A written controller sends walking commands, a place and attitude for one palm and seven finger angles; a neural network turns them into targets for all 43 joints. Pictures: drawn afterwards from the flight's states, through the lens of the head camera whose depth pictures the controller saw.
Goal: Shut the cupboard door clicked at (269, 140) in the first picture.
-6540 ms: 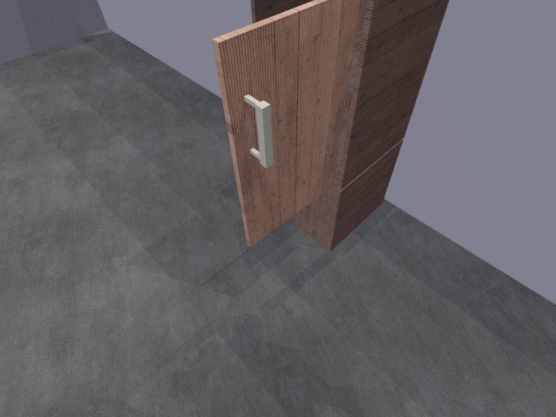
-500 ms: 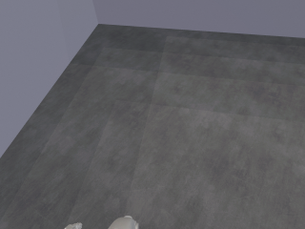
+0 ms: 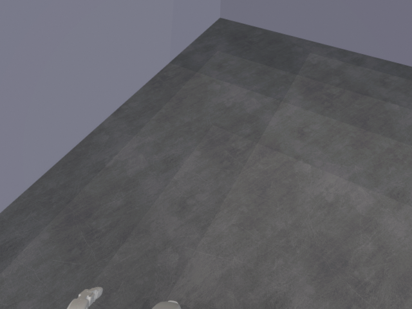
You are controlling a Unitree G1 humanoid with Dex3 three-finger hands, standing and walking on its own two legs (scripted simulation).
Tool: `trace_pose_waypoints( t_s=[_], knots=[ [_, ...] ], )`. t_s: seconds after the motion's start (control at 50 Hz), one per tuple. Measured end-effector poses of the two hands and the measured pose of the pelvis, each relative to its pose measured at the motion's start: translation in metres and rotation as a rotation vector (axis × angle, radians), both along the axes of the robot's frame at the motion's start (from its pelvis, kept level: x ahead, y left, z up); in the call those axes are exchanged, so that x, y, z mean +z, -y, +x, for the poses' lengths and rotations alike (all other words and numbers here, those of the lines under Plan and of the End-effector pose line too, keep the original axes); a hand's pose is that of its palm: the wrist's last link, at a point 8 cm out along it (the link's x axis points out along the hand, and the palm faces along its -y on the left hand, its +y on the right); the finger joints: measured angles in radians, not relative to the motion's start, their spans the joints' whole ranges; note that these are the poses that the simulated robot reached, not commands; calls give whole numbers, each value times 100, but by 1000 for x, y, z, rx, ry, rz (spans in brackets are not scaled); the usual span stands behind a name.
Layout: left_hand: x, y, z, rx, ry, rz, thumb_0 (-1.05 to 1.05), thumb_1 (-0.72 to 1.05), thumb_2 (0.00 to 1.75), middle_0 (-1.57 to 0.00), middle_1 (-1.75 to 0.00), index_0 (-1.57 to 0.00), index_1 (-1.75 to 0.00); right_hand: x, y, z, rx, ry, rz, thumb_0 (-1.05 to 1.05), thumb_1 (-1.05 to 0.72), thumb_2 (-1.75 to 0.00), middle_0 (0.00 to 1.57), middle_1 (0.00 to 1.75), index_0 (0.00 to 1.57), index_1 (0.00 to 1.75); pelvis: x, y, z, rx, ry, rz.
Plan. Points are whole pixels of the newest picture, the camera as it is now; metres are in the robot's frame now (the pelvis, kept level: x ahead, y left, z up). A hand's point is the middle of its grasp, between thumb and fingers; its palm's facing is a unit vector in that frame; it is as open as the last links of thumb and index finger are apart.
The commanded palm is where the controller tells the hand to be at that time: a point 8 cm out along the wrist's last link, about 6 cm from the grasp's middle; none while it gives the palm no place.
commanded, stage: walk to a spot facing it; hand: left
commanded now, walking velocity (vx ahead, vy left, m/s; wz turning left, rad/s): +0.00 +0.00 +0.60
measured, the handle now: out of the picture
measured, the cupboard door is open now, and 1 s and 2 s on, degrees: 88 88 88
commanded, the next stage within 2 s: none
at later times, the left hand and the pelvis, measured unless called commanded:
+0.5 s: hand out of the picture +0.03 +0.22 -0.16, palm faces +0.34 -0.91 -0.25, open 7.4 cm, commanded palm none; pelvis +0.02 -0.01 +0.01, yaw +19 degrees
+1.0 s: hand out of the picture -0.04 +0.15 -0.17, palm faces +0.61 -0.77 -0.21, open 7.4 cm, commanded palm none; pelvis +0.04 -0.03 +0.00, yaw +38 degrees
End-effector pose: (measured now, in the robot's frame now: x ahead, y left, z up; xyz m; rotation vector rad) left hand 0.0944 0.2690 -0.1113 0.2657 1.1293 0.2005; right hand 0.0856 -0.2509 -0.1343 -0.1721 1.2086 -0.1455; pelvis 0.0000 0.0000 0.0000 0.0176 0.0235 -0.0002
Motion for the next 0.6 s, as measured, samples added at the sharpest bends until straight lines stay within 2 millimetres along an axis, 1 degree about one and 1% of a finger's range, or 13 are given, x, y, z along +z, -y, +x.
trace_pose_waypoints(
  t_s=[0.04,0.1,0.14,0.2,0.26,0.3,0.32,0.36,0.42,0.48,0.54,0.6],
  knots=[
    [3,8,-6,23,2,5,0,91,90,-20,-30,-20,-30,-3,7,6,19,-16,6,1,-90,-90,20,30,20,30,1,6,1,37,8,0],
    [7,21,-18,65,-18,-10,0,91,90,-20,-30,-20,-30,2,12,17,46,-33,6,1,-91,-90,20,30,20,30,8,11,6,81,13,8],
    [6,28,-27,92,-34,-30,0,91,90,-20,-30,-20,-30,8,12,27,71,-35,5,1,-91,-90,20,30,20,30,13,13,9,108,11,18],
    [1,35,-42,134,-55,-66,0,90,90,-20,-30,-20,-30,16,5,45,124,-26,-1,1,-91,-90,20,30,20,30,16,14,12,146,8,26],
    [-10,35,-62,191,-79,-100,0,90,90,-21,-30,-20,-30,20,-7,67,187,0,-16,1,-91,-90,19,30,20,30,13,10,14,189,8,18],
    [-22,29,-76,234,-95,-119,0,90,90,-21,-30,-20,-30,19,-15,82,232,33,-32,1,-91,-90,20,30,20,30,5,4,15,217,7,-1],
    [-28,26,-82,255,-107,-124,0,90,90,-21,-30,-20,-30,19,-19,88,250,49,-41,1,-91,-90,20,30,20,30,1,2,15,233,6,-3],
    [-32,20,-92,286,-137,-120,0,90,90,-21,-30,-20,-30,22,-25,95,282,64,-52,1,-91,-90,20,30,20,30,1,2,13,253,7,-5],
    [-26,12,-95,328,-139,-107,1,90,90,-21,-30,-20,-30,27,-28,96,311,56,-65,1,-91,-90,20,30,20,30,6,5,14,288,5,-16],
    [-15,8,-92,359,-104,-89,1,91,90,-20,-30,-20,-30,28,-27,94,337,24,-66,1,-91,-90,20,30,20,30,12,9,16,320,3,-24],
    [-5,9,-85,378,-67,-66,1,91,90,-20,-30,-19,-30,25,-21,92,355,-11,-57,1,-90,-90,20,30,20,30,15,16,20,353,0,-30],
    [2,15,-77,393,-33,-40,1,91,90,-20,-30,-19,-30,17,-11,94,368,-43,-43,1,-90,-90,20,30,20,30,14,28,25,391,-3,-31]
  ],
)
